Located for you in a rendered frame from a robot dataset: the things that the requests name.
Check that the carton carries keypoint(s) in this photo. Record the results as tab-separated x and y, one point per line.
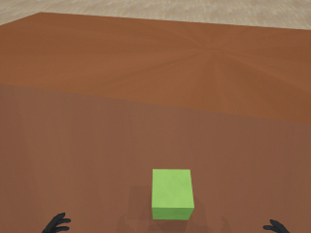
172	196

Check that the robot left hand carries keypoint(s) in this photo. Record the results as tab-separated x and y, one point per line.
51	227

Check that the robot right hand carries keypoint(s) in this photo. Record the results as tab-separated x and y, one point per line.
276	227

